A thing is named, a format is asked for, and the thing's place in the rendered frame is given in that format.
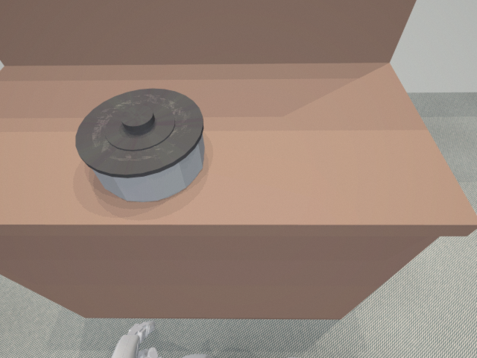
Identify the robot left hand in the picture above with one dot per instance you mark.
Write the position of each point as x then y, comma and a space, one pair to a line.
128, 345

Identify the pot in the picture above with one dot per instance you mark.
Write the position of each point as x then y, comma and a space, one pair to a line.
160, 185

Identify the table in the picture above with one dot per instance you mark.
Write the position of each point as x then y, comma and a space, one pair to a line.
320, 180

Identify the knob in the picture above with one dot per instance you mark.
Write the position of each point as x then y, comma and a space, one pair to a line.
137, 118

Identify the lid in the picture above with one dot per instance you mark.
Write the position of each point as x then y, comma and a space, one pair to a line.
108, 148

